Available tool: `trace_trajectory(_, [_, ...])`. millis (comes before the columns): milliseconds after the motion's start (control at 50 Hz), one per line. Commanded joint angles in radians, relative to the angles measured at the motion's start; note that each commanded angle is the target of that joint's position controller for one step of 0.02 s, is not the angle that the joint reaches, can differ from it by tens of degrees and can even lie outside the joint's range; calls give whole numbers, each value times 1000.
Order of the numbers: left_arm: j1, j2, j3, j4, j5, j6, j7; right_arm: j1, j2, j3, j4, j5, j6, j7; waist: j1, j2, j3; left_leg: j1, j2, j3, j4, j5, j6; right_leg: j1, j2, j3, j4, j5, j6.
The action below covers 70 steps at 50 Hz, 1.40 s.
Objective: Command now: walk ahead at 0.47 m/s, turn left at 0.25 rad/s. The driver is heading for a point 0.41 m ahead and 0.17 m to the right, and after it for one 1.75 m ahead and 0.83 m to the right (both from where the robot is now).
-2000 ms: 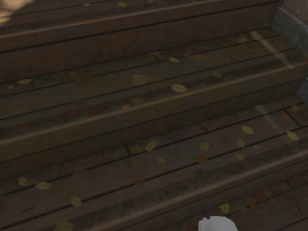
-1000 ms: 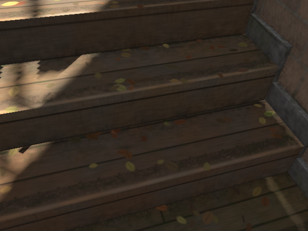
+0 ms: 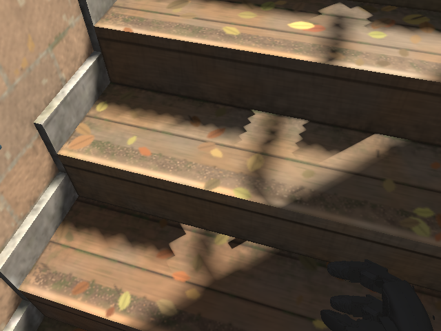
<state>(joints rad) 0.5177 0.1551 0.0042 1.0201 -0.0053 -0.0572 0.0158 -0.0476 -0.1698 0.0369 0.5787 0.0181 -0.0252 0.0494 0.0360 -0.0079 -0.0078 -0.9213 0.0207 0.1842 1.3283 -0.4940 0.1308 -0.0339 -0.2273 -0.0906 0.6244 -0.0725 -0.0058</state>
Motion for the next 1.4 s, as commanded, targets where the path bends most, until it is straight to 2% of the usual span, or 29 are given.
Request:
trace_trajectory(20, [-91,90,54,-128,-34,-79,-68,492,-264,-94,154,-57,7,-33,-150,156,-452,923,328,-1167,-1083,-258,90,-651,264,393,1229,-39,-63])
trace_trajectory(60, [-372,-16,6,-296,-17,-69,-57,396,-67,-45,267,-50,-29,16,-71,23,-91,562,296,-766,-931,-157,16,-910,243,343,1453,26,-149])
trace_trajectory(100, [-300,-107,-51,-319,-5,-58,-63,348,39,-21,336,-59,-54,33,37,36,-36,507,202,-464,-850,89,-90,-1008,229,395,1502,175,-213])
trace_trajectory(180, [-183,-76,-56,-224,-46,2,-33,293,78,4,363,-92,-56,18,97,31,9,462,196,-145,-886,562,-181,-1144,272,317,1571,196,-143])
trace_trajectory(260, [-380,-103,-85,-311,8,28,-5,300,6,20,404,-84,-28,-5,87,80,66,366,138,24,-963,610,-250,-1234,288,165,1467,251,-108])
trace_trajectory(340, [-676,-64,-98,-407,-12,34,9,562,-67,-2,458,-65,-1,-101,-68,208,43,627,178,20,-1097,988,-196,-1291,227,-41,1203,19,-41])
trace_trajectory(380, [-648,-78,-97,-419,12,39,-21,551,-169,-41,454,-58,8,-135,-32,177,-69,911,257,9,-1093,1249,-165,-1268,166,-13,1101,-112,-60])
trace_trajectory(460, [-495,3,-50,-358,37,82,-28,392,-288,-84,353,-12,12,-133,49,159,-226,959,332,39,-900,2069,-58,-713,309,-158,686,-502,-152])
trace_trajectory(500, [-315,75,-6,-321,25,85,-47,358,-291,-90,302,0,13,-131,132,133,-242,883,296,0,-583,1813,-11,-421,312,75,297,-506,-205])
trace_trajectory(520, [-256,194,34,-317,38,96,-31,313,-200,-69,228,-38,2,-112,138,-196,-271,484,91,-14,-223,1034,-55,-201,163,532,68,-531,-346])
trace_trajectory(540, [-284,238,40,-361,82,83,-1,274,-137,-61,195,-33,-27,-63,93,-240,-304,320,-114,-260,239,261,-99,-184,34,1009,-236,-501,-424])
trace_trajectory(580, [-328,107,6,-368,58,44,5,227,-64,-51,106,-18,-42,-15,-16,-34,-118,106,-82,-373,493,218,-100,-346,74,801,-133,-207,-292])
trace_trajectory(620, [-422,-21,-18,-360,-8,21,-8,328,-43,-45,124,-33,-7,-45,-117,77,-39,104,-26,-287,536,166,-111,-468,156,440,-14,-272,-136])
trace_trajectory(720, [-387,165,32,-426,11,20,5,328,-136,-55,5,-31,17,-89,-134,-19,-54,59,-19,-221,402,270,-228,-339,187,344,-30,57,-90])
trace_trajectory(780, [-285,98,2,-451,54,47,48,186,-102,-43,-40,-38,35,-116,-26,-93,-81,55,-22,-225,388,400,-251,-342,172,375,-5,-17,-123])
trace_trajectory(820, [-268,149,14,-506,27,79,78,87,-50,-13,-108,-39,53,-126,10,-140,-39,-39,-44,-193,87,231,-264,-197,144,475,-83,182,-125])
trace_trajectory(860, [-243,181,24,-524,49,107,97,121,-65,-16,-89,-30,50,-124,13,-133,-100,-46,-55,-186,23,133,-291,-67,91,554,-84,310,-129])
trace_trajectory(880, [-391,196,25,-571,58,97,84,278,-94,-43,-36,-39,53,-124,-79,-177,-180,139,-53,-137,101,160,-284,-103,83,499,-60,531,-132])
trace_trajectory(940, [-498,187,19,-628,34,65,64,372,-135,-73,-17,-84,66,-129,-145,-144,-189,451,-70,-92,-225,82,-225,-268,114,434,-6,928,-104])
trace_trajectory(980, [-531,180,20,-652,8,56,51,441,-133,-86,-5,-68,66,-139,-162,-189,-190,510,-36,-144,-481,127,-159,-178,93,460,103,1092,-108])
trace_trajectory(1020, [-584,120,2,-667,-32,39,31,562,-76,-80,84,-47,57,-119,-193,-108,-184,696,15,-170,-919,527,-67,-207,183,380,297,748,-58])
trace_trajectory(1040, [-533,22,-9,-641,-44,55,9,493,-28,-70,113,-47,44,-91,-130,60,-81,858,92,-277,-912,704,-16,-469,328,286,513,-100,-19])
trace_trajectory(1060, [-382,-24,-13,-593,-24,62,-4,407,-19,-61,85,-57,43,-91,3,120,6,771,175,-388,-772,1099,14,-636,401,311,792,-390,33])
trace_trajectory(1080, [-193,49,12,-536,-7,74,-6,326,-81,-78,5,-44,44,-104,70,97,-33,690,278,-520,-820,1063,98,-618,380,334,918,-468,96])
trace_trajectory(1100, [-149,124,31,-522,-21,87,1,268,-127,-93,-28,-32,43,-110,103,76,-39,673,311,-589,-891,709,156,-648,328,287,950,-506,133])
trace_trajectory(1140, [-429,157,25,-600,-73,92,21,255,-146,-102,-55,-27,49,-146,-19,92,86,571,282,-655,-1026,-2,156,-805,235,242,911,-408,143])
trace_trajectory(1180, [-533,159,29,-631,-78,94,15,327,-178,-108,-52,-50,43,-169,-80,20,92,626,266,-575,-1054,-117,132,-872,228,211,920,-335,153])
trace_trajectory(1280, [-505,107,25,-614,-66,79,-12,537,-168,-123,34,-38,47,-169,-139,62,28,812,293,-519,-1103,-258,111,-992,179,186,861,-291,138])
trace_trajectory(1400, [-395,62,33,-474,-68,49,-46,655,-100,-91,143,-29,3,-113,-139,93,86,913,270,-425,-1178,-196,87,-1074,183,141,832,-136,74])
